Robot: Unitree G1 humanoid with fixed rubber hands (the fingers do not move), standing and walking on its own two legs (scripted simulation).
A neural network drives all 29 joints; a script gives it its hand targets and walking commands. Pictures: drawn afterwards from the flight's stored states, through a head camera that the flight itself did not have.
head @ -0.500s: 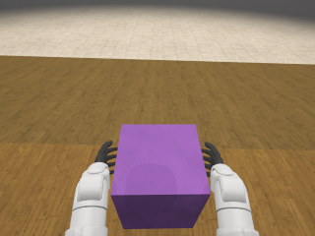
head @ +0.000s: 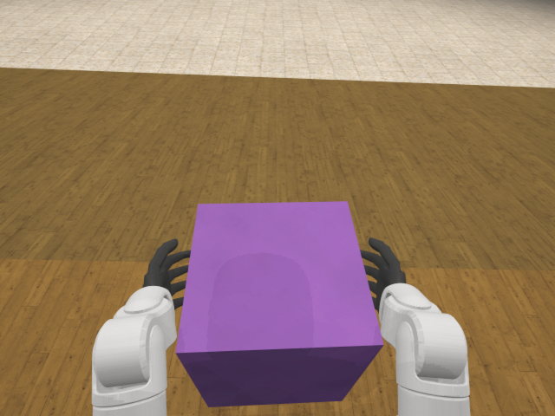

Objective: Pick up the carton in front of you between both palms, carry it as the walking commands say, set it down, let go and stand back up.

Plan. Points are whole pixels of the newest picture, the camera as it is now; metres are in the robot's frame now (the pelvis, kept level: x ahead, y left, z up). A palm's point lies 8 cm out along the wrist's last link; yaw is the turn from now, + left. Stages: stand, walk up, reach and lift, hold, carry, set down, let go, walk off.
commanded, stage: carry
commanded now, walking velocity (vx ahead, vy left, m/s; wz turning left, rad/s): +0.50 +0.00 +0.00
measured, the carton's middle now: (274, 308) +0.28 +0.02 +0.02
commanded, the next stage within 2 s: none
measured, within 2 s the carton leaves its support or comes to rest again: neither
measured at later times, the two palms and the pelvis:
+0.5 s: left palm (221, 163) +0.56 +0.13 +0.07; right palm (370, 161) +0.58 -0.17 +0.07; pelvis +0.31 -0.04 +0.01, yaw +4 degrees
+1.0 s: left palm (226, 59) +0.97 +0.17 +0.10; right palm (335, 64) +0.96 -0.13 +0.11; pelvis +0.64 +0.03 +0.00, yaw +1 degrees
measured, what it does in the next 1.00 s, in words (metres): walks ahead: right foot, then left foot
